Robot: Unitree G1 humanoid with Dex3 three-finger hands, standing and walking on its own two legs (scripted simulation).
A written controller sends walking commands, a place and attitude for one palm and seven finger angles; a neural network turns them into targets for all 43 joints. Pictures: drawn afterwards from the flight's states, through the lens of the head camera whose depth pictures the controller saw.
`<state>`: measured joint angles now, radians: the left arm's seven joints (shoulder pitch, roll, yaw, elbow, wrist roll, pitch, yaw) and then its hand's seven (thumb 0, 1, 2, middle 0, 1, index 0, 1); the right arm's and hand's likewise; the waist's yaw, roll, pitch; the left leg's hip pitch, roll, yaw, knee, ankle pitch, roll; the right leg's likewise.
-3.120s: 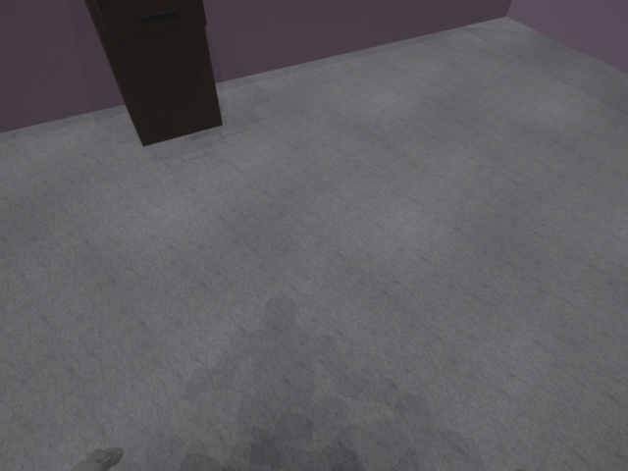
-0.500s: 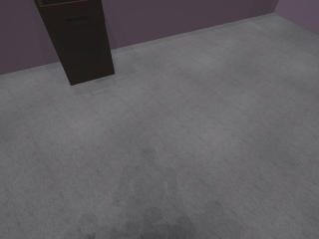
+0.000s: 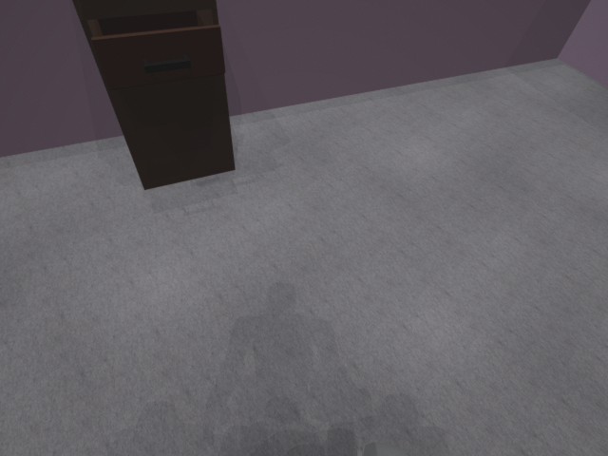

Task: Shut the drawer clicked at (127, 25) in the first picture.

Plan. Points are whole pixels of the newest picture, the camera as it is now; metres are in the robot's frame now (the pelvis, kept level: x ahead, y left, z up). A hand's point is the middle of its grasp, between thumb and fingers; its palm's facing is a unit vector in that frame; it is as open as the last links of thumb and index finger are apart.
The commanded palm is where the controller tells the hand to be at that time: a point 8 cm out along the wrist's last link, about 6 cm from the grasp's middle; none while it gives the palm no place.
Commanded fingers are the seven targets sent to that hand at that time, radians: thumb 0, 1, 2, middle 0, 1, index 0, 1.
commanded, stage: walk to a spot facing it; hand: left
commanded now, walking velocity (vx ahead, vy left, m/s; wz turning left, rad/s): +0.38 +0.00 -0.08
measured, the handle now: (166, 62) +1.21 +0.54 -0.12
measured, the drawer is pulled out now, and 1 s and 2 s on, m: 0.14 0.14 0.14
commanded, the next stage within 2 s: turn to face it in 1.10 s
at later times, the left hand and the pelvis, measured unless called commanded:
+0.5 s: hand (243, 369) +0.28 +0.12 -0.17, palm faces +0.05 -0.97 -0.23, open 7.2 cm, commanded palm none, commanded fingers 0.00 0.90 0.90 -0.20 -0.30 -0.20 -0.30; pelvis +0.24 -0.07 +0.00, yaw +0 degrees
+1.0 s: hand (234, 276) +0.47 +0.18 -0.18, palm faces +0.11 -0.98 -0.15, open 7.4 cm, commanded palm none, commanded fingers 0.00 0.90 0.90 -0.20 -0.30 -0.20 -0.30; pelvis +0.46 +0.00 +0.00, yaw +1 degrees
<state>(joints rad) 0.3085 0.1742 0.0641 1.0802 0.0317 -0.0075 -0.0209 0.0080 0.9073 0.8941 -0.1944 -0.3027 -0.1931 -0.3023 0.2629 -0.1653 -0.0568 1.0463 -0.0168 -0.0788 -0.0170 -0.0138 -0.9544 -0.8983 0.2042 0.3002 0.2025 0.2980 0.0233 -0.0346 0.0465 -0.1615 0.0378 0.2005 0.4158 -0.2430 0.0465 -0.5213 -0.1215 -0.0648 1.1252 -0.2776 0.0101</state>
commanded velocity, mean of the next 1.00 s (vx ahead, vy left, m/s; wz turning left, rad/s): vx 0.37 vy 0.00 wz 0.01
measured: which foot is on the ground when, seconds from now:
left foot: down 0.00-0.26, up 0.28-0.72, down 0.74-1.00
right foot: up 0.00-0.24, down 0.26-0.74, up 0.76-1.00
